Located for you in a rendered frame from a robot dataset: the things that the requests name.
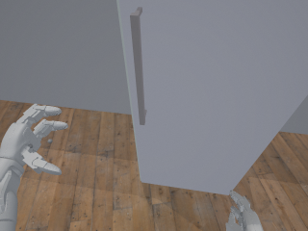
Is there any left robot forearm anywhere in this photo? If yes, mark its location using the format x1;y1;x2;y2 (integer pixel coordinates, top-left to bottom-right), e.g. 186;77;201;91
0;157;25;231

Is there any handle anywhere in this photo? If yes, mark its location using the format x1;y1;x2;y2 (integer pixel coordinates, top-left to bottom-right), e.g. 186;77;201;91
130;7;147;125

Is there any right robot hand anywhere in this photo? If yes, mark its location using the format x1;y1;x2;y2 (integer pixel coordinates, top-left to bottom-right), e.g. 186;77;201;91
225;190;264;231

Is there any fridge door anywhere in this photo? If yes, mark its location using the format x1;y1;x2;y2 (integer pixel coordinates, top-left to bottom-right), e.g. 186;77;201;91
118;0;308;195

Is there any left robot hand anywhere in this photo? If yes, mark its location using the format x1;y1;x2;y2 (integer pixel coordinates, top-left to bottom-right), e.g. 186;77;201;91
0;104;68;175

